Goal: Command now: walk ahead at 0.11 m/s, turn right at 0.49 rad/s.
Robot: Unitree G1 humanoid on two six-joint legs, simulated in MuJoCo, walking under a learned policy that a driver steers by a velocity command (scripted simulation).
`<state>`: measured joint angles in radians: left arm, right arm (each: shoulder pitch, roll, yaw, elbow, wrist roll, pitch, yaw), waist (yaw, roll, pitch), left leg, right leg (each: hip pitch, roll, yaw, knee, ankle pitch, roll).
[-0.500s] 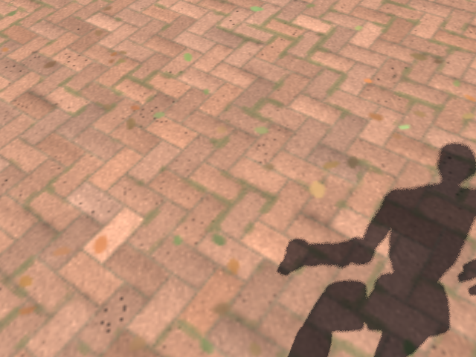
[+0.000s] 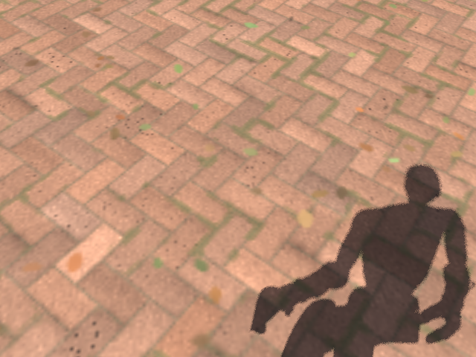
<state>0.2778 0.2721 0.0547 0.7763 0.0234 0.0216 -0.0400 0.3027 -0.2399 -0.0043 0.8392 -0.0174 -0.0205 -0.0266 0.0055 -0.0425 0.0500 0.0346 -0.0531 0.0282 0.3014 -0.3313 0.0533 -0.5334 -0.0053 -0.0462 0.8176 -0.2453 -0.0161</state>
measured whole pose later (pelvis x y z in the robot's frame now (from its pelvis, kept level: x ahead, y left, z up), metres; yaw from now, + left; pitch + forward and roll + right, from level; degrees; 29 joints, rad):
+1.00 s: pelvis +0.13 +0.02 +0.00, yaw -54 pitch +0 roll +0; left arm 0.15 0.32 0.08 0.65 0.00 0.10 -0.07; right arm 0.21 -0.28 -0.03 0.68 -0.03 0.01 -0.02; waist -0.01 -0.02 0.10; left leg -0.19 0.08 0.22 0.47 -0.28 0.02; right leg -0.42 -0.03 -0.03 0.87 -0.41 0.04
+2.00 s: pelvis +0.13 -0.03 -0.01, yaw -101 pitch +0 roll +0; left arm 0.14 0.28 0.03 0.72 0.02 0.06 -0.02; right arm 0.27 -0.30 -0.04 0.74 -0.01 0.03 0.00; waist -0.04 0.01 0.08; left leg -0.25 0.06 0.10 0.56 -0.30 0.00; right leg -0.21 0.05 0.03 0.50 -0.27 -0.02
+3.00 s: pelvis +0.05 -0.29 -0.02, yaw -87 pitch +2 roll -1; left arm 0.49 0.22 0.02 0.98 0.03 -0.12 0.01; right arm 0.03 -0.27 -0.04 0.74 -0.02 0.01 0.09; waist 0.06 0.02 0.02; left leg -0.80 0.06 0.13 0.90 -0.02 0.12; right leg 0.25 0.03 -0.30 0.13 -0.41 0.01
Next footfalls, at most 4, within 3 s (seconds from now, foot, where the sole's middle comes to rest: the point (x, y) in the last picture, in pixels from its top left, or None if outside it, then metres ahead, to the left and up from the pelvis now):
0.12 right None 0.15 -0.09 -0.78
0.60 left None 0.23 0.07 -0.78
1.10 right None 0.06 -0.08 -0.78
1.56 left None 0.25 -0.09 -0.78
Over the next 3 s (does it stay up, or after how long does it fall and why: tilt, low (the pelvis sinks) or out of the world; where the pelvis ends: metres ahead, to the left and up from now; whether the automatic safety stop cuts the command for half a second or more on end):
stays up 0.05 -0.29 -0.02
